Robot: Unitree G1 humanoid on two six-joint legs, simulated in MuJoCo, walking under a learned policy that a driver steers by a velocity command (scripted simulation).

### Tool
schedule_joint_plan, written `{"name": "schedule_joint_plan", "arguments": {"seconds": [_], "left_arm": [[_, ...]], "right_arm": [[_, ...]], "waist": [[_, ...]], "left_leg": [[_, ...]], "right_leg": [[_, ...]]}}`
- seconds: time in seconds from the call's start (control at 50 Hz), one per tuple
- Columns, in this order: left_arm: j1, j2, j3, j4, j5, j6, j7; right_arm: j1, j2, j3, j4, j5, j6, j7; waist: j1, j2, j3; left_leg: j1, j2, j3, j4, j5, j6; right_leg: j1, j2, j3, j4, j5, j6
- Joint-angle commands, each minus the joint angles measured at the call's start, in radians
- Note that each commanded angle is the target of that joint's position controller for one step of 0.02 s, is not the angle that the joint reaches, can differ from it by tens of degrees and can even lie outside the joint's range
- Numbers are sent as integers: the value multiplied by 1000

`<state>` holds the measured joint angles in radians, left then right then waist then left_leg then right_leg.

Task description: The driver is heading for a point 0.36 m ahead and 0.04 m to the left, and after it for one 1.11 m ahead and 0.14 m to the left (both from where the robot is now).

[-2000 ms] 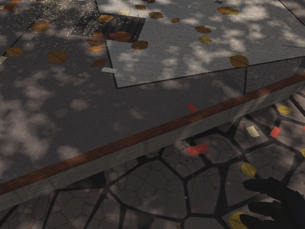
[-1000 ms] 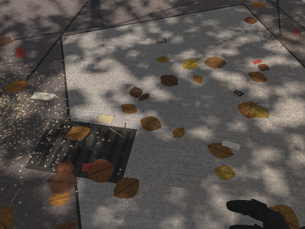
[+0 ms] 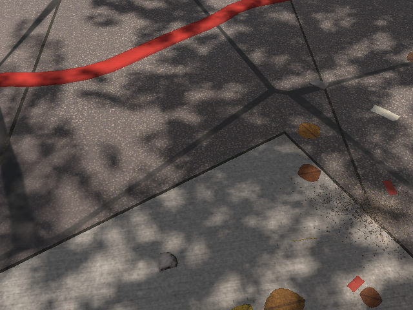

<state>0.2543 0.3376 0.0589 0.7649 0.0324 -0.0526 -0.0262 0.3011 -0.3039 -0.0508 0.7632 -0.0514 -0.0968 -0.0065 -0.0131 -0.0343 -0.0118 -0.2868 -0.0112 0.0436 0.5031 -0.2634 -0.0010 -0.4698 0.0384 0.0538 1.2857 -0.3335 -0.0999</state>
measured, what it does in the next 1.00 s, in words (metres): walks ahead, turning left: right foot, then left foot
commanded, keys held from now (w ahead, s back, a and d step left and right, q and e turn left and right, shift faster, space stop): w+shift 0.22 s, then w+q+shift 0.72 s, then shift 0.06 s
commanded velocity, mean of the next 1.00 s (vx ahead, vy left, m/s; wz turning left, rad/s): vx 0.99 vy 0.00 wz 0.46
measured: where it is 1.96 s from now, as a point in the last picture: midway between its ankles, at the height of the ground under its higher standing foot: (171, 136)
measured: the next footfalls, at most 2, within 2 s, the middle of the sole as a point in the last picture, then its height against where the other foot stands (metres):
right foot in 0.26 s outside the picture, level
left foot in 0.70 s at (199, 205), level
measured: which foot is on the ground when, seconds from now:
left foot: down 0.00-0.26, up 0.28-0.68, down 0.70-1.00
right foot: up 0.00-0.24, down 0.26-0.70, up 0.72-1.00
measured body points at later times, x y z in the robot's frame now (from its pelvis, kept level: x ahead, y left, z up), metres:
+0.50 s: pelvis +0.48 -0.04 +0.00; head +0.49 -0.05 +0.45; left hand +0.47 +0.24 -0.12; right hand +0.62 -0.30 -0.11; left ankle +0.55 +0.10 -0.64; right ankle +0.40 -0.11 -0.73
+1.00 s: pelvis +0.95 +0.05 +0.00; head +0.97 +0.06 +0.45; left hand +1.10 +0.35 -0.04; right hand +1.05 -0.22 -0.12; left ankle +0.84 +0.03 -0.73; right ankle +1.22 -0.04 -0.67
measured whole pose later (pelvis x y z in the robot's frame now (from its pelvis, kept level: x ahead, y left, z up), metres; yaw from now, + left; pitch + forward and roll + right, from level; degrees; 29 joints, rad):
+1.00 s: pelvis +0.95 +0.05 +0.00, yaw +29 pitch +1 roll +0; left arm -0.03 0.24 -0.04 0.56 0.05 -0.07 -0.02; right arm 0.47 -0.31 -0.07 0.86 0.01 -0.06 0.01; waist -0.10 0.00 0.03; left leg -0.02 -0.21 -0.17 0.33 -0.30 0.18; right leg -0.73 -0.13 0.09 0.77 -0.03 0.05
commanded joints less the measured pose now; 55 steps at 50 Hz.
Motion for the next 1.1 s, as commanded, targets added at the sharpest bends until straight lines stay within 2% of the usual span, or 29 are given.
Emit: {"name": "schedule_joint_plan", "arguments": {"seconds": [0.02,0.12,0.18,0.22,0.24,0.26,0.28,0.3,0.32,0.34,0.4,0.48,0.56,0.62,0.66,0.68,0.7,0.72,0.74,0.76,0.78,0.8,0.84,0.92,0.96,1.04,1.06,1.08,1.1], "left_arm": [[-76,-39,-31,-139,17,5,-20],[-260,-26,-59,-220,4,-4,-65],[-282,-1,-55,-215,7,-6,-52],[-141,54,-31,-171,24,-5,-26],[61,83,-11,-106,28,-5,-10],[215,156,17,-68,44,-5,10],[203,257,40,-78,67,-14,23],[215,214,40,-94,28,-7,25],[131,153,26,-65,22,-15,28],[83,100,17,-51,18,-26,24],[60,11,-5,-14,1,-54,19],[89,-15,-9,38,-19,-85,13],[99,7,-10,60,-19,-92,26],[136,85,1,69,-22,-85,55],[89,152,22,47,-9,-51,77],[30,174,31,25,1,-30,81],[-17,176,36,14,6,-15,71],[-74,33,2,-13,15,-25,43],[64,-8,-21,-138,-13,-46,37],[19,28,-34,-146,3,-75,39],[-33,58,-32,-140,3,-88,35],[-67,48,-35,-146,13,-84,34],[-57,33,-46,-141,46,-36,34],[-239,-6,-69,-228,31,-6,15],[-301,-34,-80,-249,13,-12,7],[-320,-35,-79,-246,13,-35,20],[-272,-7,-66,-232,18,-40,30],[-313,58,-13,-275,-46,-76,36],[-153,96,5,-234,-53,-91,40]], "right_arm": [[120,-28,-3,28,25,-33,9],[80,-105,-16,38,47,-41,21],[153,-169,-24,76,46,-38,29],[181,-221,-32,100,37,-22,12],[177,-227,-30,103,39,-6,2],[189,-177,-16,88,35,-1,-1],[314,16,24,37,56,0,13],[216,-101,0,16,62,-2,4],[98,-120,-9,-4,63,0,1],[76,-90,2,0,56,1,9],[135,-31,6,48,34,55,37],[-69,9,10,-25,29,82,59],[-219,17,27,-81,40,68,84],[-207,-14,25,-78,36,69,91],[8,-85,-2,-21,39,75,78],[215,-135,-28,37,37,78,66],[381,-181,-59,87,41,81,43],[286,-215,-78,90,68,92,23],[190,-334,-97,37,28,102,23],[154,-287,-98,-4,29,101,15],[141,-202,-80,13,26,95,4],[116,-164,-67,29,29,83,3],[76,-142,-52,23,39,50,-2],[73,-159,-55,7,48,17,8],[100,-160,-61,16,56,19,14],[227,-144,-61,70,64,29,9],[224,-153,-63,72,58,28,-1],[224,-65,-42,75,99,39,-18],[138,-120,-47,56,87,47,-24]], "waist": [[17,123,36],[30,89,116],[31,97,107],[112,143,-19],[208,135,-115],[265,93,-211],[117,-222,-366],[178,-119,-425],[131,-45,-185],[91,-5,-67],[-6,-38,12],[-12,-31,134],[-10,2,151],[-39,-28,95],[-162,-83,-32],[-264,-86,-117],[-335,-19,-162],[-241,241,-31],[-72,363,-210],[-106,145,-236],[-71,-16,-68],[-17,-80,13],[49,-90,74],[18,-28,129],[-27,9,119],[-112,68,33],[-90,97,2],[-39,98,-53],[81,110,-134]], "left_leg": [[206,274,-353,-309,87,190],[-45,175,-47,-525,245,141],[146,210,1,-450,724,134],[268,230,41,-163,1122,107],[196,208,45,104,1112,93],[-16,161,25,444,801,88],[-342,6,-39,883,-230,72],[-429,-9,-151,995,-177,98],[-492,46,-140,951,-41,101],[-465,86,-125,877,16,98],[-331,138,-130,796,32,78],[-467,147,-70,676,164,75],[-365,89,70,352,374,118],[-222,-18,168,223,397,164],[10,-87,171,226,283,190],[215,-99,126,233,209,223],[413,-79,30,158,130,271],[443,0,-146,120,156,299],[703,209,-712,-26,97,537],[689,274,-920,-234,-160,536],[500,255,-867,-296,-218,467],[331,213,-773,-298,-138,419],[90,125,-607,-299,31,384],[-134,5,-439,-358,176,341],[-93,-36,-376,-317,401,279],[141,-29,-338,-150,830,159],[200,-22,-359,-82,900,133],[227,2,-431,48,795,101],[253,-5,-383,197,800,72]], "right_leg": [[-327,-92,90,-84,-28,12],[-6,-74,-88,-544,350,13],[62,-36,-146,-632,349,-28],[226,33,-169,-644,212,-58],[466,44,-149,-687,183,-69],[724,-98,14,-673,22,-74],[964,-451,537,-774,-216,-134],[907,-475,770,-962,-279,-126],[727,-411,553,-973,-193,-104],[566,-374,416,-997,-45,-92],[335,-297,165,-1090,107,-42],[317,-235,-104,-1174,413,18],[341,-174,-305,-1203,691,69],[492,-211,-344,-1076,1226,103],[532,-245,-327,-797,1471,107],[467,-263,-303,-534,1475,93],[326,-213,-298,-146,1166,81],[13,4,-268,252,44,90],[-347,60,-58,505,-188,139],[-430,2,55,437,-117,111],[-414,-51,64,303,-49,102],[-349,-91,57,184,-33,107],[-222,-133,48,63,-49,139],[-94,-160,-32,-320,139,178],[-29,-121,-68,-525,355,161],[75,-7,-114,-752,512,98],[127,20,-98,-793,495,85],[217,27,-19,-859,504,85],[337,-4,-43,-914,646,76]]}}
